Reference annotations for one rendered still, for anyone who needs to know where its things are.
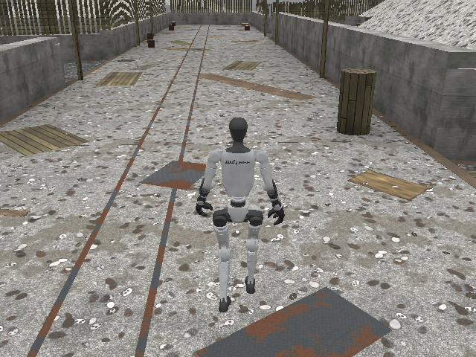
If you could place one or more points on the left robot upper arm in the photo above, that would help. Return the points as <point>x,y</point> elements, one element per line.
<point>214,157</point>

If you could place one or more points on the left robot shin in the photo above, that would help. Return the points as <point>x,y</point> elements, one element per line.
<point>223,272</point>

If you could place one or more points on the robot right hand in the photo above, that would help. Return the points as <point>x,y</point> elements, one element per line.
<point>278,213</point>

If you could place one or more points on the robot left hand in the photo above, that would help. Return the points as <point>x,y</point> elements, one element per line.
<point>205,206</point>

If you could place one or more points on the robot left forearm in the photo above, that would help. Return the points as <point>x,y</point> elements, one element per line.
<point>203,194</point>

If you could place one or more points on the humanoid robot torso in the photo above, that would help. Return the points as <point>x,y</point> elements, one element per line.
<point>238,179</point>

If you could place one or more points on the robot right forearm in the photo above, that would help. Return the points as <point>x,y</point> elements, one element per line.
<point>274,198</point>

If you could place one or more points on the right robot upper arm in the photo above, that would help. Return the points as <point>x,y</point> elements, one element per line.
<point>265,169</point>

